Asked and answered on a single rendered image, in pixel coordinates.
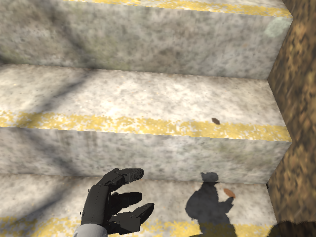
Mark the left robot forearm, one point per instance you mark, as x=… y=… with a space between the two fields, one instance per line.
x=90 y=230

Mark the left robot hand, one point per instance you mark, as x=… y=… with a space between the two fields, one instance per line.
x=101 y=204

